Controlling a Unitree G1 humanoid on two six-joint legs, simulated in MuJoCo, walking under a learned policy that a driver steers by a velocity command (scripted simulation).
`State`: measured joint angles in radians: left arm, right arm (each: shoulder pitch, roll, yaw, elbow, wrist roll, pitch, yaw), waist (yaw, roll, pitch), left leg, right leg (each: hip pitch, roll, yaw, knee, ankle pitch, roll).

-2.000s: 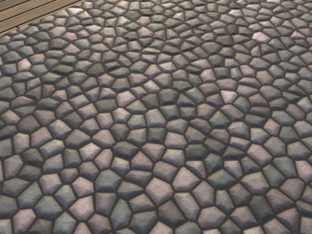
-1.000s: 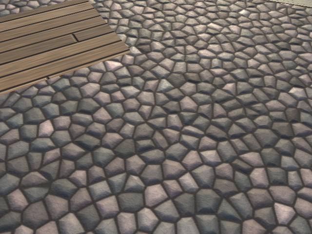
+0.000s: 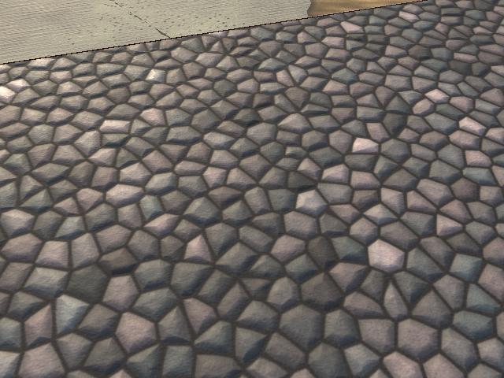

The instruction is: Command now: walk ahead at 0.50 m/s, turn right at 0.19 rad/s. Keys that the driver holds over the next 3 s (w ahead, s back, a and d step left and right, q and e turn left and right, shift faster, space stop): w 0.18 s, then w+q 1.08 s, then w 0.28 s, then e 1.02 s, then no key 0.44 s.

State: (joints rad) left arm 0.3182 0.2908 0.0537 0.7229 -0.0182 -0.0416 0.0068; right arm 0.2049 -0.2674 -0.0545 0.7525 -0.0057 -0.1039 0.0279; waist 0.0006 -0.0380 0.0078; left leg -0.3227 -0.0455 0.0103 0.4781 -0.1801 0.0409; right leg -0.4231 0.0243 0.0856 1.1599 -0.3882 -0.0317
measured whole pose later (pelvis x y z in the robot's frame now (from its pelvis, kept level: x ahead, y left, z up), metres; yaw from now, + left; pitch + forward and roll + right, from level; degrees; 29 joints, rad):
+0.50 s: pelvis +0.26 -0.05 +0.00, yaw +6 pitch +2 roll +0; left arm 0.17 0.25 0.05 0.69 0.01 -0.09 -0.02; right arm 0.34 -0.31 -0.05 0.83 0.03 -0.05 0.00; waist -0.02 0.04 0.02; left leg -0.45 0.05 -0.05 1.15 -0.37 0.01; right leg -0.31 0.00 -0.07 0.46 -0.18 -0.03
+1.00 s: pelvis +0.51 +0.06 -0.01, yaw +24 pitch +1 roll -1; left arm 0.20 0.30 0.06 0.78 -0.01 -0.10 0.00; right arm 0.21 -0.30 -0.07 0.69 0.01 -0.04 0.04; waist 0.00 -0.01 0.07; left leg -0.38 -0.08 0.01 0.54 -0.18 0.09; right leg -0.41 -0.07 0.02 1.19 -0.39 0.01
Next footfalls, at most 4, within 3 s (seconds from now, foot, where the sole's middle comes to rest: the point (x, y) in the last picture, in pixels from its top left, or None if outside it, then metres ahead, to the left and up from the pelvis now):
0.36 right None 0.35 -0.16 -0.77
0.86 left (199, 347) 0.58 0.15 -0.77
1.36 right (223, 241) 0.92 0.10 -0.77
1.80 left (124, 228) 0.96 0.42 -0.77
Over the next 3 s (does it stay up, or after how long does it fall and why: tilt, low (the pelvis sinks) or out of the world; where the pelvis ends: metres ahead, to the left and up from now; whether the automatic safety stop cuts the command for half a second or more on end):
stays up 0.96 0.26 0.00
